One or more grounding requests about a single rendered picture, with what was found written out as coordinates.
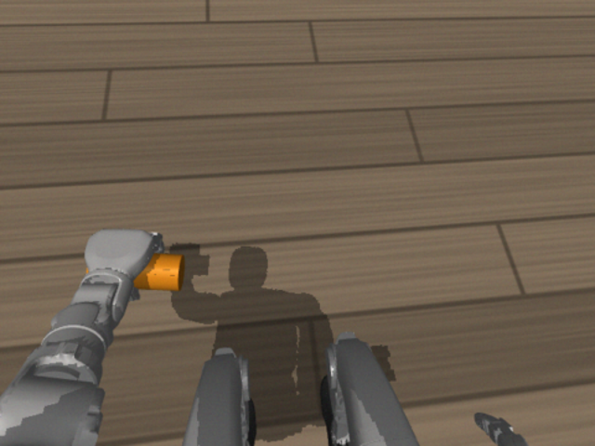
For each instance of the right robot foot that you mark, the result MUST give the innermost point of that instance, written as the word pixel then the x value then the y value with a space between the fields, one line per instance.
pixel 327 413

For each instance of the left robot hand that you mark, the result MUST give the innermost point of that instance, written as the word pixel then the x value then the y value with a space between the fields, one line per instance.
pixel 123 250

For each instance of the left robot arm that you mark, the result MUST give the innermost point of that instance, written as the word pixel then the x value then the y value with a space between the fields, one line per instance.
pixel 55 399

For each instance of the can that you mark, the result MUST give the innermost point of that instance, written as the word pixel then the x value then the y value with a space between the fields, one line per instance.
pixel 164 272

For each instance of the right robot hand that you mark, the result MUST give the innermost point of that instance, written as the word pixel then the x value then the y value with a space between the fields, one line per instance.
pixel 500 431

